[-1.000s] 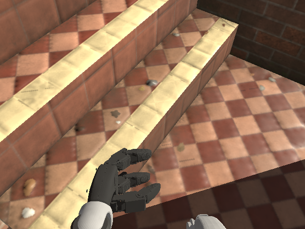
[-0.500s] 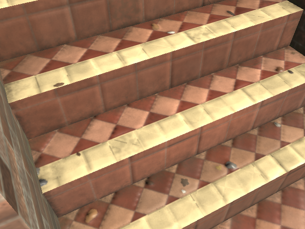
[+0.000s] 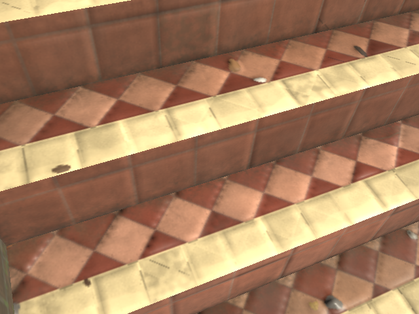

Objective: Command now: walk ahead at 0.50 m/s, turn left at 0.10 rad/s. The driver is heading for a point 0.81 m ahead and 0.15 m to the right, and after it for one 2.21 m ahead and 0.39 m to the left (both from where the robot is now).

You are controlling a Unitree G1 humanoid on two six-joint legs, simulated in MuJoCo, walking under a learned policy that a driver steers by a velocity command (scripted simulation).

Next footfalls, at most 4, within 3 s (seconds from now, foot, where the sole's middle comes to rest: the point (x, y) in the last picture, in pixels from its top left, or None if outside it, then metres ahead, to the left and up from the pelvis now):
0.26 right None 0.33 -0.16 -0.58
0.88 left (240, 240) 0.51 -0.08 -0.38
1.36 right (332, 67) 0.91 -0.33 -0.19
1.86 left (232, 80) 0.85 -0.06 -0.19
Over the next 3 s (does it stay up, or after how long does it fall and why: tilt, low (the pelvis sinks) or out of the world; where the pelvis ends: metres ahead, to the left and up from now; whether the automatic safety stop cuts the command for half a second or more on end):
stays up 0.79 -0.18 0.59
